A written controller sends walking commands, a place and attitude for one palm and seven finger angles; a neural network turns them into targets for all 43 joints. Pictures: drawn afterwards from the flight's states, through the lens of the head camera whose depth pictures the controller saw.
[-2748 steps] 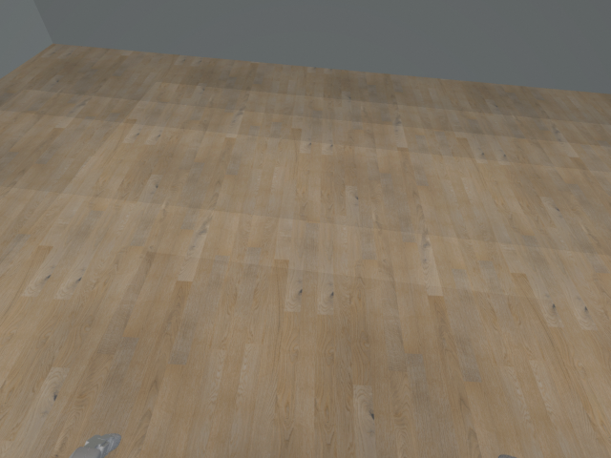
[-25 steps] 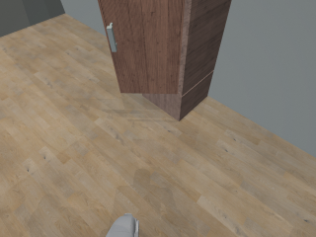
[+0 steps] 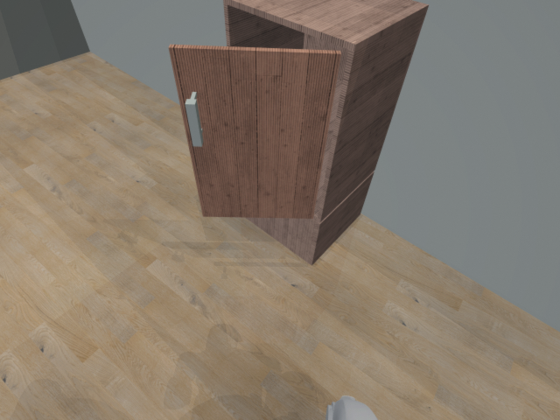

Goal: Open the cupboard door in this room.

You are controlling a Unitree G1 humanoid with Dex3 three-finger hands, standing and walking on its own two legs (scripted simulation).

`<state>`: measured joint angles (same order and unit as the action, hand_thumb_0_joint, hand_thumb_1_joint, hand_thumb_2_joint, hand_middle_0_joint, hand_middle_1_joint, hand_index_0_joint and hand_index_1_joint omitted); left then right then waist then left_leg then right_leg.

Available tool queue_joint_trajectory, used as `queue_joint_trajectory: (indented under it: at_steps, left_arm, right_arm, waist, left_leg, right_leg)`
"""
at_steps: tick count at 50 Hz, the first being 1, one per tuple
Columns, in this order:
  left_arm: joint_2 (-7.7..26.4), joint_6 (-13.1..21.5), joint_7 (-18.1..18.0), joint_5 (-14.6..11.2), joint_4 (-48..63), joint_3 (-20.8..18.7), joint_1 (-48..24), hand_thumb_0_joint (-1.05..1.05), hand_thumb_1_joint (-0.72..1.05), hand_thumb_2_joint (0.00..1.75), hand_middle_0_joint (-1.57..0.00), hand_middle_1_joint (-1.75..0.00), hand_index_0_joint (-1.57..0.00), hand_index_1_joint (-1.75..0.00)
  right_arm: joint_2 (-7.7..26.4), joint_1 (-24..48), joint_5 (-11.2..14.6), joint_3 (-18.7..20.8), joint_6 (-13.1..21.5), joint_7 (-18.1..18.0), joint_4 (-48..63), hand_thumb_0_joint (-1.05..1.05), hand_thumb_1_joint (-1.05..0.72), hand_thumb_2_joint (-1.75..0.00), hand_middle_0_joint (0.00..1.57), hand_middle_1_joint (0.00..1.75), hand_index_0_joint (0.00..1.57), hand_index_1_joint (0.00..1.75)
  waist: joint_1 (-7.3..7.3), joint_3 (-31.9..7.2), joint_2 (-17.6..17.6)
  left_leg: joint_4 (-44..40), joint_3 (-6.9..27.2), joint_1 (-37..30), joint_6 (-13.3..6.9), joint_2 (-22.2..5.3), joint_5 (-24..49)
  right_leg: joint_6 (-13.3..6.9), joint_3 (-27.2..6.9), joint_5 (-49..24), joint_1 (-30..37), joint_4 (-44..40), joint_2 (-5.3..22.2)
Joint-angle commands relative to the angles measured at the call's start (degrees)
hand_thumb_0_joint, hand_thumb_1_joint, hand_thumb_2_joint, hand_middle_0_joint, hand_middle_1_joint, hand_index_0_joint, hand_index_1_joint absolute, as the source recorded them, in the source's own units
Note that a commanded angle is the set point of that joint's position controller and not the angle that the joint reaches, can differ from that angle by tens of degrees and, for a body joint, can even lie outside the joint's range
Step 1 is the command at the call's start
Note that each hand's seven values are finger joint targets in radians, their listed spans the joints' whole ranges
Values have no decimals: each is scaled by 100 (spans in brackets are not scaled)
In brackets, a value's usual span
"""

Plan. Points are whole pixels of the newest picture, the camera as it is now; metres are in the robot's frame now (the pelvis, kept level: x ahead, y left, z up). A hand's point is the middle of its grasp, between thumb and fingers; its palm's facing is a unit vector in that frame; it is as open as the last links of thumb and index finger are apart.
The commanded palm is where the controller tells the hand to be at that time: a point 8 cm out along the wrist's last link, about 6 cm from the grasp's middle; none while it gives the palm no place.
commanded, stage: take the last steps up to it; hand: left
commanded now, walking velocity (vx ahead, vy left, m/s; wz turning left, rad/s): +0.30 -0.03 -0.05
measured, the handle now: (196, 119) +0.80 +0.27 -0.03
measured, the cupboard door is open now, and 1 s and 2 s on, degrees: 41 41 41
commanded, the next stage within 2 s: come to a stop and stand still in 0.50 s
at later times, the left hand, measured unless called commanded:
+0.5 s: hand (208, 393) +0.20 +0.13 -0.17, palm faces +0.04 -0.98 -0.19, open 7.2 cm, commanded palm none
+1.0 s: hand (199, 354) +0.26 +0.17 -0.18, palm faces +0.03 -0.98 -0.21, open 7.4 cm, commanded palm none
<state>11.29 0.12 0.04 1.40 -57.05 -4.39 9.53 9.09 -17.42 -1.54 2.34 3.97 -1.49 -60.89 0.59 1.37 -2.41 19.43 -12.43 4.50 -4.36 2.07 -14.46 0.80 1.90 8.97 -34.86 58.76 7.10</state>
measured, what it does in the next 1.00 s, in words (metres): walks ahead: right foot, then left foot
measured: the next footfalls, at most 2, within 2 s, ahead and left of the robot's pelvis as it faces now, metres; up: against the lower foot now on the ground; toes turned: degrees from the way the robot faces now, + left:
right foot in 0.22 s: +0.20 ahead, -0.14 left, +0.00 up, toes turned -9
left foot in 0.64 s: +0.31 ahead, +0.07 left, +0.00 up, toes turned +6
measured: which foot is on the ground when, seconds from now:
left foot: down 0.00-0.24, up 0.26-0.62, down 0.64-1.00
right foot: up 0.00-0.20, down 0.22-0.64, up 0.66-1.00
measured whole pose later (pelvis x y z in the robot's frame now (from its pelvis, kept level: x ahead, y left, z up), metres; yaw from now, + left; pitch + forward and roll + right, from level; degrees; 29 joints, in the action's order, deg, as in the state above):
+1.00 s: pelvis +0.22 -0.03 +0.00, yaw -2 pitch -1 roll -2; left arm 11.6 -3.5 -1.5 1.0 -58.6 -3.8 11.7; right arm 9.5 -7.3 -1.9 2.6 -1.4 -2.7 -59.3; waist 0.9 5.2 -0.6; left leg 28.0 -7.0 16.3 -2.1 -3.6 -10.9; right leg 1.8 1.5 27.1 -21.4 50.6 2.6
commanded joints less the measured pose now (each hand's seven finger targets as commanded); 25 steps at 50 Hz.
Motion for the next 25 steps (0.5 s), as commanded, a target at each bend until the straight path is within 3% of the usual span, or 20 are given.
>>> queue_joint_trajectory:
  at_steps: [1,5,7,8,9,10,11,12,13,14,15,16,18,20,25]
  left_arm:
    - [-16,8,104,8,370,93,-118,0,90,90,-20,-30,-20,-30]
    - [-4,83,123,-14,587,143,-598,0,90,90,-20,-30,-20,-30]
    - [50,131,117,-18,601,148,-558,0,90,90,-20,-30,-20,-30]
    - [84,155,114,-11,547,137,-371,0,90,90,-20,-30,-20,-30]
    - [156,186,106,-9,408,114,54,0,90,90,-20,-30,-20,-30]
    - [320,245,87,-5,156,50,809,0,90,90,-20,-30,-20,-30]
    - [753,324,32,21,-134,-71,1695,0,90,90,-20,-30,-20,-30]
    - [1242,316,-28,-25,-322,-188,2252,0,90,90,-20,-30,-20,-30]
    - [1196,319,-87,-100,-311,-139,2039,0,90,90,-20,-30,-20,-30]
    - [950,341,-104,-89,-221,-81,1534,0,90,90,-20,-30,-20,-30]
    - [706,338,-111,-105,-129,-7,1169,0,90,90,-20,-30,-20,-30]
    - [484,362,-111,-110,-104,72,977,0,90,90,-20,-30,-20,-30]
    - [215,412,-125,-77,-99,137,754,0,90,90,-20,-30,-20,-30]
    - [95,449,-134,-21,-90,115,757,0,90,90,-20,-30,-20,-30]
    - [382,438,-68,-9,-333,86,947,0,90,90,-20,-30,-20,-30]
  right_arm:
    - [575,-722,4,55,75,0,32,0,-90,-90,20,30,20,30]
    - [656,-1040,-54,59,35,-5,-147,0,-90,-90,20,30,20,30]
    - [687,-1115,-70,62,6,0,-231,0,-90,-90,20,30,20,30]
    - [697,-1136,-65,55,-11,-2,-263,0,-90,-90,20,30,20,30]
    - [710,-1102,-37,52,-22,1,-286,0,-90,-90,20,30,20,30]
    - [697,-967,14,49,-19,13,-271,0,-90,-90,20,30,20,30]
    - [563,-863,100,42,5,61,-165,0,-90,-90,20,30,20,30]
    - [355,-938,143,24,9,83,-9,0,-90,-90,20,30,20,30]
    - [508,-564,144,52,-49,73,40,0,-90,-90,20,30,20,30]
    - [381,-287,138,74,-74,91,33,0,-90,-90,20,30,20,30]
    - [262,-156,114,79,-107,95,49,0,-90,-90,20,30,20,30]
    - [150,-228,79,60,-168,99,1,0,-90,-90,20,30,20,30]
    - [-33,-549,31,31,-272,116,-151,0,-90,-90,20,30,20,30]
    - [-110,-630,6,46,-342,126,-164,0,-90,-90,20,30,20,30]
    - [-67,67,35,9,-253,182,72,0,-90,-90,20,30,20,30]
  waist:
    - [-116,633,465]
    - [-287,638,513]
    - [-275,541,637]
    - [-197,367,590]
    - [-2,165,576]
    - [351,-259,406]
    - [674,-893,-313]
    - [702,-1290,-1407]
    - [686,-942,-689]
    - [504,-564,-689]
    - [329,-135,-362]
    - [133,-11,-227]
    - [-141,70,-254]
    - [-226,37,-290]
    - [-7,67,-329]
  left_leg:
    - [-1022,1079,52,-530,-1819,1887]
    - [-684,947,-303,-505,-1881,2473]
    - [-383,919,-410,-447,-1835,2784]
    - [-93,852,-407,-402,-1780,3102]
    - [385,721,-322,-292,-1648,3353]
    - [1231,559,104,-117,-1421,3250]
    - [2538,240,1288,125,-935,2159]
    - [4336,161,2596,397,-140,-1740]
    - [5186,952,2872,329,-341,-1924]
    - [5351,1186,2988,324,-556,-1414]
    - [5245,1259,2955,361,-687,-977]
    - [5036,1276,2725,398,-800,-677]
    - [4566,1180,2344,462,-828,-325]
    - [3872,1042,2136,554,-824,-328]
    - [2229,784,1948,600,-620,-282]
  right_leg:
    - [-28,51,-186,-239,-773,62]
    - [-174,298,192,143,-1820,-77]
    - [-274,460,476,535,-2176,-260]
    - [-338,559,519,948,-2378,-393]
    - [-385,648,336,1583,-2684,-521]
    - [-477,532,-63,2769,-2980,-516]
    - [-838,-601,-665,4342,-3047,379]
    - [-1529,-2500,-1834,5341,-3629,1798]
    - [-1671,-2461,-1756,4719,-3963,1915]
    - [-1469,-2130,-1485,4081,-4070,1620]
    - [-1274,-1655,-1430,3465,-4213,1435]
    - [-1104,-1197,-1360,2933,-4372,1247]
    - [-955,-546,-1153,2383,-4640,955]
    - [-1012,-322,-993,2206,-4730,877]
    - [-1108,-331,-887,2552,-4601,870]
